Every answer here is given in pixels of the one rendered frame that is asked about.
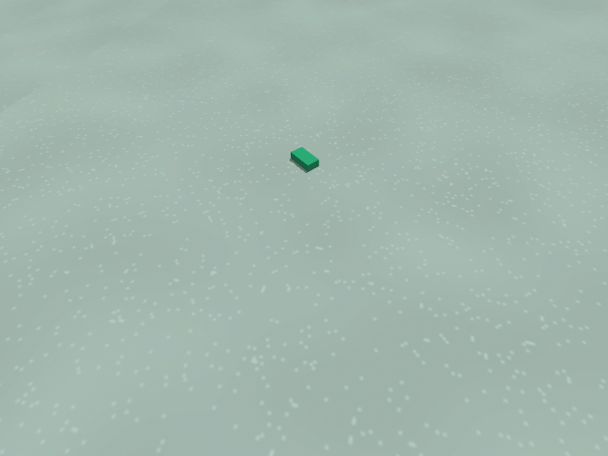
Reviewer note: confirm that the small box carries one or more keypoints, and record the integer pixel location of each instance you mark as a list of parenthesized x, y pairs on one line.
[(305, 159)]

